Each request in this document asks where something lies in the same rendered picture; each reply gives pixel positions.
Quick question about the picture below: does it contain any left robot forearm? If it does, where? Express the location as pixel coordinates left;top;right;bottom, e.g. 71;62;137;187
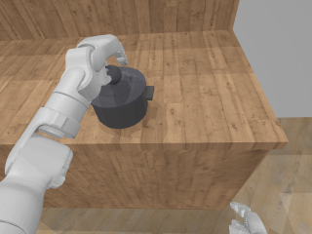
5;42;106;175

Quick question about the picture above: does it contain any left robot upper arm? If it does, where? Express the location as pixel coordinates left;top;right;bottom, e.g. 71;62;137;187
0;133;73;234

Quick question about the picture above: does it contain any robot right hand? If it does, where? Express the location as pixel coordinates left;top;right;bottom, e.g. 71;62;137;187
229;202;267;234

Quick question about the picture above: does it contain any lid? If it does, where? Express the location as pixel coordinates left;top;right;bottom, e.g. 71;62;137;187
91;66;146;110

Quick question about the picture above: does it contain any knob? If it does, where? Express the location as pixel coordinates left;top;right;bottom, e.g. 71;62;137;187
105;64;122;85

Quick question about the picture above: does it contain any pot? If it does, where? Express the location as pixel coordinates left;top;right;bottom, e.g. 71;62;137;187
93;86;155;130

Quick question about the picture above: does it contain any table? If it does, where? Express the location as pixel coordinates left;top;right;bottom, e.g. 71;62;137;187
0;0;289;211

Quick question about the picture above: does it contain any robot left hand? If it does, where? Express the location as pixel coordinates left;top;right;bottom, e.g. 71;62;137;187
77;34;128;86

